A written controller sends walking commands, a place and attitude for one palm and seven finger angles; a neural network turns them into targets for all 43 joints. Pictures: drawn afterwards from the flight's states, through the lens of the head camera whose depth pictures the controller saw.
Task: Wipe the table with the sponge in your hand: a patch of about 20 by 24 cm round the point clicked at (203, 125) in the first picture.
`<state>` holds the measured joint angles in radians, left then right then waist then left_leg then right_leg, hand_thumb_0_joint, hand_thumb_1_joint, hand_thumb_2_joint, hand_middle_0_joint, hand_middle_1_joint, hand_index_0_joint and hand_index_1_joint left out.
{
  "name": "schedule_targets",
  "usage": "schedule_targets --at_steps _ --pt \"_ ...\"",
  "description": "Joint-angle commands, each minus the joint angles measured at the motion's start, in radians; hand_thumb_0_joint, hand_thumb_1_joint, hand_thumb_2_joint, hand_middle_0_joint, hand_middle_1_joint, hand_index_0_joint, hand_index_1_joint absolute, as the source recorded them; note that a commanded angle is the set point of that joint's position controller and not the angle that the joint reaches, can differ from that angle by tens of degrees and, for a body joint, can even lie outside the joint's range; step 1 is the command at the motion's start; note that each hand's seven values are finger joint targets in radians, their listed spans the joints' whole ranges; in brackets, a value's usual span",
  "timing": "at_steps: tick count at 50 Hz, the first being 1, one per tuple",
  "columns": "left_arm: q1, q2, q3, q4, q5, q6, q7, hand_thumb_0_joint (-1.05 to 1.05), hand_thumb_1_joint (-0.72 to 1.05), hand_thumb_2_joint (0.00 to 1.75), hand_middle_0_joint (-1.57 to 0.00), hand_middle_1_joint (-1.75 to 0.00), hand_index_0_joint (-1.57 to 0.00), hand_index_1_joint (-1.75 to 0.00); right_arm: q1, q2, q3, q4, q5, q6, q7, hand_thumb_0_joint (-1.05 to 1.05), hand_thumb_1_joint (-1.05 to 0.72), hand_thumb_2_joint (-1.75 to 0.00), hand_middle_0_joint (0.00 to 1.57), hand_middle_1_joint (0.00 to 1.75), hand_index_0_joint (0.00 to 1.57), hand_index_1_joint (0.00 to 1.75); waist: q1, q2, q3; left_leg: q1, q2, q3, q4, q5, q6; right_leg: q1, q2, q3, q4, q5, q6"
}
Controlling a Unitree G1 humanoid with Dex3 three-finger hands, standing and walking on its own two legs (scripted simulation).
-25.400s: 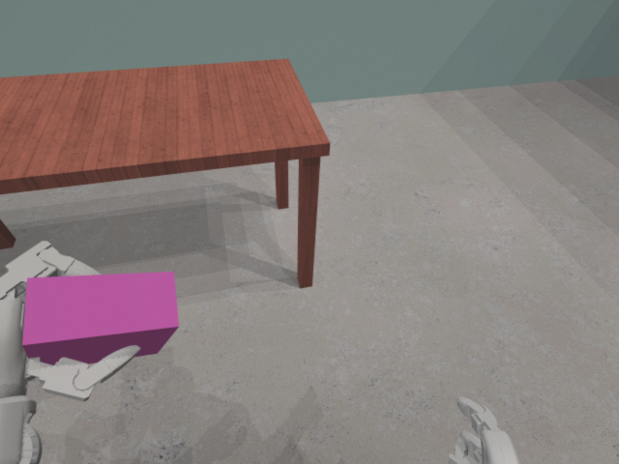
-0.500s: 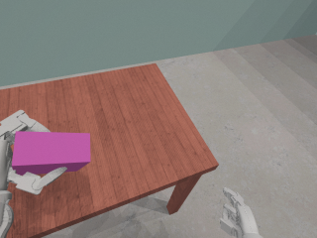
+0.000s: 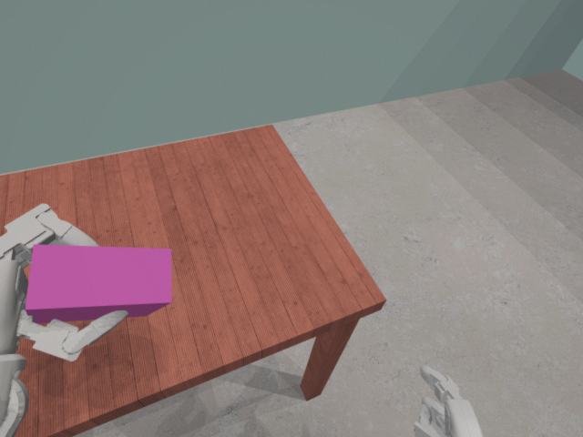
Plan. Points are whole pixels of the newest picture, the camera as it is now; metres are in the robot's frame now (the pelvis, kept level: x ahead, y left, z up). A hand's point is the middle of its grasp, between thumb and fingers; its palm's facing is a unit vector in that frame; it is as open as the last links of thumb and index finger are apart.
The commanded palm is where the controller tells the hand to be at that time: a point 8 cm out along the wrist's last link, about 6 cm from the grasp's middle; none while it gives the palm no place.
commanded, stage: shuffle to correct the standing spot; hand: left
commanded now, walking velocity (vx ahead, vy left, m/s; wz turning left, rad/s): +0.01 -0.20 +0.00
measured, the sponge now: (119, 286) +0.23 +0.21 +0.13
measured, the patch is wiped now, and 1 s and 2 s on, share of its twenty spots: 0.00 0.00 0.00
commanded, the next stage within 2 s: come to a stop and stand still in 0.56 s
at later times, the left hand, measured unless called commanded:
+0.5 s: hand (155, 279) +0.23 +0.17 +0.16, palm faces +0.32 -0.87 -0.37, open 9.6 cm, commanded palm +0.17 +0.21 +0.17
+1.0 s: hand (121, 236) +0.25 +0.19 +0.21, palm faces +0.43 -0.76 -0.48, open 9.6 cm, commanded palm +0.16 +0.21 +0.17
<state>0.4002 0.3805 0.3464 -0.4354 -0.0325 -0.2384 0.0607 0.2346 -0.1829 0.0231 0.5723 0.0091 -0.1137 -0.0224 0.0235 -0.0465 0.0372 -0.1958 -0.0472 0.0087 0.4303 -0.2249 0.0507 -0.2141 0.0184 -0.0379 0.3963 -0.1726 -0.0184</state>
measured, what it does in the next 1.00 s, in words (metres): shifts its weight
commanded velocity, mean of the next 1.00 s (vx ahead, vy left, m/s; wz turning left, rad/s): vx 0.01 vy -0.12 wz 0.00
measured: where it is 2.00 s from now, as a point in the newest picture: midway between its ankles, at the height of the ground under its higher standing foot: outside the picture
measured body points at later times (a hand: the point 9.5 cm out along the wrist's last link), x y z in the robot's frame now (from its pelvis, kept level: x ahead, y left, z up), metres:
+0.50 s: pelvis +0.01 -0.07 -0.01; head +0.02 -0.06 +0.44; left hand +0.21 +0.21 +0.18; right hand +0.18 -0.31 -0.08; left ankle +0.00 +0.08 -0.74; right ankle +0.02 -0.11 -0.74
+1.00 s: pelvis +0.01 -0.08 -0.01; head +0.03 -0.08 +0.44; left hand +0.22 +0.23 +0.23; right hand +0.18 -0.30 -0.09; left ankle +0.00 +0.08 -0.74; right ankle +0.03 -0.11 -0.74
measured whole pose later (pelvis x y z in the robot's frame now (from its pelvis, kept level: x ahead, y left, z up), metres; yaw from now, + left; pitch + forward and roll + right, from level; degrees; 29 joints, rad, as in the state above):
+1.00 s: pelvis +0.01 -0.08 -0.01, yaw +2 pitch +0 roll +0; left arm 0.22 0.55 0.42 -0.35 -0.07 -0.22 0.08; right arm 0.23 -0.22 0.04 0.56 0.04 -0.10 -0.05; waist 0.03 0.00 0.04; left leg -0.25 0.04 -0.06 0.50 -0.26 -0.03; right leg -0.24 0.11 -0.11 0.43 -0.21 -0.12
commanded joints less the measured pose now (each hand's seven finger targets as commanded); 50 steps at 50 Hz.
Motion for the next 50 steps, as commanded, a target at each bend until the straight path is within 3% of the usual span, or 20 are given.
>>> schedule_targets --at_steps 1,5,6,10,11,14,20,21,28,30,33,36,40,44,45,46,47,48,49,50 --pt "-0.102 0.16 0.117 -0.207 -0.025 -0.062 0.018 0.0 0.1 1.3 -1.2 -1.6 -1.2 -1.6 -0.088 -0.129 -0.057 -0.164 0.003 -0.052 -0.006 0.0 -0.9 -0.9 0.2 0.3 0.2 0.3 -0.006 0.146 -0.127 -0.043 0.189 -0.16 -0.134 0.076 -0.061 0.087 -0.056 0.052 -0.01 0.043 -0.005" --pt "-0.073 0.167 0.123 -0.197 -0.028 -0.05 0.014 0.0 0.1 1.3 -1.2 -1.6 -1.2 -1.6 -0.091 -0.134 -0.062 -0.166 0.007 -0.047 0.003 0.0 -0.9 -0.9 0.2 0.3 0.2 0.3 -0.006 0.13 -0.13 -0.028 0.185 -0.138 -0.106 0.098 -0.048 0.069 -0.055 0.058 -0.025 0.076 -0.006" --pt "-0.073 0.143 0.103 -0.194 -0.033 -0.047 0.012 0.0 0.1 1.3 -1.2 -1.6 -1.2 -1.6 -0.085 -0.132 -0.063 -0.168 0.007 -0.043 0.003 0.0 -0.9 -0.9 0.2 0.3 0.2 0.3 -0.01 0.124 -0.139 -0.03 0.188 -0.14 -0.097 0.102 -0.046 0.076 -0.062 0.062 -0.027 0.077 -0.009" --pt "-0.086 0.177 0.12 -0.222 -0.034 -0.035 0.014 0.0 0.1 1.3 -1.2 -1.6 -1.2 -1.6 -0.099 -0.134 -0.063 -0.172 0.01 -0.041 0.005 0.0 -0.9 -0.9 0.2 0.3 0.2 0.3 -0.008 0.124 -0.129 -0.032 0.179 -0.12 -0.082 0.052 -0.029 0.05 -0.063 0.084 -0.041 0.068 -0.009" --pt "-0.085 0.15 0.098 -0.208 -0.039 -0.029 0.013 0.0 0.1 1.3 -1.2 -1.6 -1.2 -1.6 -0.097 -0.13 -0.061 -0.176 0.01 -0.039 0.003 0.0 -0.9 -0.9 0.2 0.3 0.2 0.3 -0.012 0.113 -0.128 -0.036 0.18 -0.122 -0.076 0.039 -0.026 0.049 -0.069 0.093 -0.042 0.059 -0.011" --pt "-0.099 0.184 0.125 -0.233 -0.045 -0.018 0.02 0.0 0.1 1.3 -1.2 -1.6 -1.2 -1.6 -0.097 -0.135 -0.068 -0.177 0.008 -0.036 -0.001 0.0 -0.9 -0.9 0.2 0.3 0.2 0.3 -0.008 0.074 -0.148 -0.022 0.166 -0.101 -0.029 0.058 -0.023 0.047 -0.088 0.126 -0.056 0.082 -0.017" --pt "-0.066 0.202 0.142 -0.268 -0.059 0.001 0.029 0.0 0.1 1.3 -1.2 -1.6 -1.2 -1.6 -0.095 -0.134 -0.074 -0.167 0.015 -0.032 -0.003 0.0 -0.9 -0.9 0.2 0.3 0.2 0.3 -0.016 0.088 -0.184 0.013 0.138 -0.064 0.048 0.06 -0.022 0.018 -0.123 0.165 -0.074 0.101 -0.031" --pt "-0.064 0.18 0.125 -0.268 -0.062 0.004 0.028 0.0 0.1 1.3 -1.2 -1.6 -1.2 -1.6 -0.093 -0.133 -0.074 -0.173 0.013 -0.031 -0.005 0.0 -0.9 -0.9 0.2 0.3 0.2 0.3 -0.02 0.089 -0.185 0.01 0.139 -0.062 0.051 0.055 -0.022 0.019 -0.129 0.167 -0.068 0.095 -0.029" --pt "-0.021 0.196 0.144 -0.248 -0.069 0.027 0.034 0.0 0.1 1.3 -1.2 -1.6 -1.2 -1.6 -0.099 -0.137 -0.075 -0.171 0.018 -0.009 -0.01 0.0 -0.9 -0.9 0.2 0.3 0.2 0.3 -0.019 0.032 -0.157 -0.011 0.136 -0.034 0.09 0.029 -0.019 -0.009 -0.145 0.18 -0.099 0.085 0.01" --pt "-0.021 0.212 0.156 -0.244 -0.067 0.03 0.036 0.0 0.1 1.3 -1.2 -1.6 -1.2 -1.6 -0.104 -0.138 -0.072 -0.161 0.021 -0.004 -0.01 0.0 -0.9 -0.9 0.2 0.3 0.2 0.3 -0.02 0.062 -0.148 -0.011 0.139 -0.031 0.077 0.031 -0.016 -0.014 -0.141 0.17 -0.104 0.088 0.023" --pt "-0.023 0.202 0.147 -0.251 -0.066 0.033 0.036 0.0 0.1 1.3 -1.2 -1.6 -1.2 -1.6 -0.105 -0.143 -0.076 -0.168 0.018 0.003 -0.013 0.0 -0.9 -0.9 0.2 0.3 0.2 0.3 -0.017 0.054 -0.16 -0.008 0.157 -0.037 0.066 0.073 -0.011 0.02 -0.127 0.161 -0.081 0.153 0.044" --pt "-0.032 0.183 0.129 -0.247 -0.056 0.028 0.046 0.0 0.1 1.3 -1.2 -1.6 -1.2 -1.6 -0.117 -0.137 -0.066 -0.161 0.021 -0.001 -0.009 0.0 -0.9 -0.9 0.2 0.3 0.2 0.3 -0.017 0.106 -0.164 -0.015 0.137 -0.04 0.061 0.067 -0.009 0.051 -0.136 0.179 -0.096 0.151 0.065" --pt "-0.013 0.212 0.147 -0.263 -0.045 0.025 0.059 0.0 0.1 1.3 -1.2 -1.6 -1.2 -1.6 -0.123 -0.141 -0.064 -0.15 0.024 -0.002 -0.009 0.0 -0.9 -0.9 0.2 0.3 0.2 0.3 -0.009 0.08 -0.185 -0.008 0.124 -0.035 0.069 0.098 -0.006 0.1 -0.157 0.182 -0.11 0.251 0.077" --pt "0.007 0.184 0.131 -0.227 -0.044 0.034 0.061 0.0 0.1 1.3 -1.2 -1.6 -1.2 -1.6 -0.127 -0.14 -0.06 -0.157 0.023 0.005 -0.014 0.0 -0.9 -0.9 0.2 0.3 0.2 0.3 -0.007 0.033 -0.168 -0.011 0.125 -0.043 0.061 0.089 -0.005 0.096 -0.156 0.194 -0.134 0.221 0.091" --pt "-0.867 0.923 0.343 -0.568 -0.077 -0.109 0.065 0.0 0.1 1.3 -1.2 -1.6 -1.2 -1.6 0.047 -0.191 0.105 -0.244 0.071 0.012 -0.095 0.0 -0.9 -0.9 0.2 0.3 0.2 0.3 -0.068 0.327 -0.033 -0.156 0.051 -0.064 -0.063 0.027 -0.014 0.116 -0.044 0.053 -0.067 0.041 0.073" --pt "-0.537 0.443 0.359 -0.116 -0.046 -0.071 0.053 0.0 0.1 1.3 -1.2 -1.6 -1.2 -1.6 -0.034 -0.097 -0.034 -0.159 0.063 -0.045 -0.079 0.0 -0.9 -0.9 0.2 0.3 0.2 0.3 -0.027 0.137 -0.096 -0.094 0.141 -0.079 0.0 -0.025 -0.01 0.007 -0.085 0.067 -0.056 -0.22 0.028" --pt "-0.391 0.392 0.304 -0.074 -0.046 -0.053 0.061 0.0 0.1 1.3 -1.2 -1.6 -1.2 -1.6 -0.086 -0.146 -0.031 -0.134 0.029 -0.052 -0.046 0.0 -0.9 -0.9 0.2 0.3 0.2 0.3 -0.012 0.109 -0.075 -0.079 0.111 -0.083 -0.004 -0.046 -0.014 -0.02 -0.063 0.109 -0.094 -0.207 0.017" --pt "-0.293 0.373 0.28 0.005 -0.059 -0.034 0.064 0.0 0.1 1.3 -1.2 -1.6 -1.2 -1.6 -0.081 -0.181 -0.037 -0.136 0.021 -0.058 -0.034 0.0 -0.9 -0.9 0.2 0.3 0.2 0.3 0.012 0.096 -0.085 -0.054 0.089 -0.062 0.043 -0.028 -0.014 -0.026 -0.078 0.153 -0.115 -0.145 0.01" --pt "-0.233 0.351 0.251 0.005 -0.07 -0.038 0.052 0.0 0.1 1.3 -1.2 -1.6 -1.2 -1.6 -0.058 -0.183 -0.043 -0.141 0.017 -0.066 -0.018 0.0 -0.9 -0.9 0.2 0.3 0.2 0.3 0.015 0.064 -0.126 -0.071 0.076 -0.053 0.079 -0.034 -0.017 0.003 -0.113 0.189 -0.122 -0.128 0.005" --pt "-0.125 0.317 0.243 0.06 -0.077 -0.036 0.042 0.0 0.1 1.3 -1.2 -1.6 -1.2 -1.6 -0.056 -0.181 -0.045 -0.125 0.021 -0.069 -0.004 0.0 -0.9 -0.9 0.2 0.3 0.2 0.3 0.018 0.086 -0.146 -0.054 0.075 -0.044 0.081 -0.038 -0.014 0.002 -0.115 0.189 -0.111 -0.103 0.003"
